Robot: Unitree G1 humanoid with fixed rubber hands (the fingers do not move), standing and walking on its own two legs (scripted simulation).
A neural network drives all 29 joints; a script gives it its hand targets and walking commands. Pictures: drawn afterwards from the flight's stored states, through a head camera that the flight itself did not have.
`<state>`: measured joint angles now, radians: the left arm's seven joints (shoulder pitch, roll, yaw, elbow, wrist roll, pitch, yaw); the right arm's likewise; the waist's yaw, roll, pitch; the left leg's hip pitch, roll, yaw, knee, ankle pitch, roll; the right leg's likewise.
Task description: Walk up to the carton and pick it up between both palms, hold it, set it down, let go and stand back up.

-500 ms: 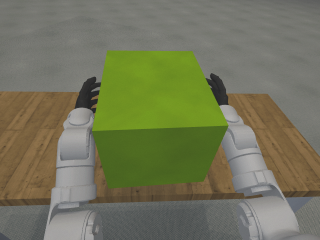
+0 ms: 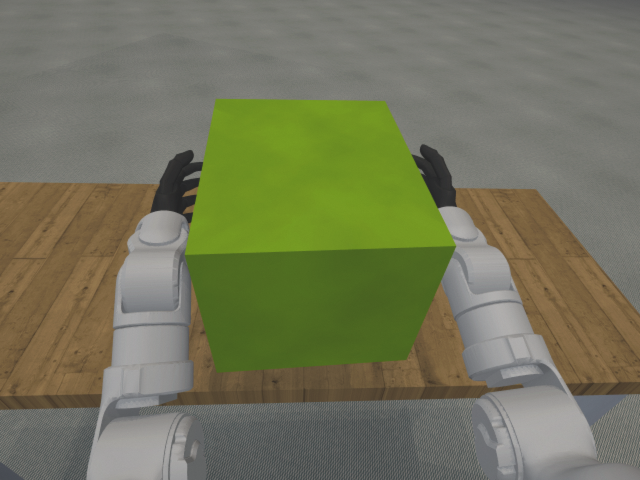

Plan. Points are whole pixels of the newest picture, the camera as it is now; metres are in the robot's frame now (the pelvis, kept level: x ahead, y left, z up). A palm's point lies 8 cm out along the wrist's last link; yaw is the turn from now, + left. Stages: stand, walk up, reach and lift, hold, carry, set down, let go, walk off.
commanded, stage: hold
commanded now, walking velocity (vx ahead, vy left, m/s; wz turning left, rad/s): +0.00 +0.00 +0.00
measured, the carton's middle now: (308, 225) +0.37 +0.01 +0.17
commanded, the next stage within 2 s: none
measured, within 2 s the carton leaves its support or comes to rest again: neither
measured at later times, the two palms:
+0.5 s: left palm (172, 217) +0.36 +0.17 +0.19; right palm (436, 212) +0.36 -0.15 +0.19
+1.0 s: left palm (171, 219) +0.35 +0.17 +0.19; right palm (436, 211) +0.36 -0.15 +0.19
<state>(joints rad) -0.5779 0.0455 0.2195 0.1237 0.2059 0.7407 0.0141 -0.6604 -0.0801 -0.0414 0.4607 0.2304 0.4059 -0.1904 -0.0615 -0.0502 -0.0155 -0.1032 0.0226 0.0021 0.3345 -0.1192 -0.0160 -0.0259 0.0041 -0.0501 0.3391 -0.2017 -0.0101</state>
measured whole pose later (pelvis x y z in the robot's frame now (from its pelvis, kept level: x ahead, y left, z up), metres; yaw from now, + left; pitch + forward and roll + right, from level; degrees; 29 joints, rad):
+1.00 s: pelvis +0.00 +0.00 +0.00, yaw +0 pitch -7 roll +0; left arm -0.56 0.05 0.22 0.10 0.20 0.74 0.01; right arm -0.65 -0.08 -0.03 0.44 0.24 0.41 -0.20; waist -0.07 -0.05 -0.01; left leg -0.10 0.02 0.00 0.34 -0.12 -0.02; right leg -0.02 0.01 -0.05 0.34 -0.20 -0.01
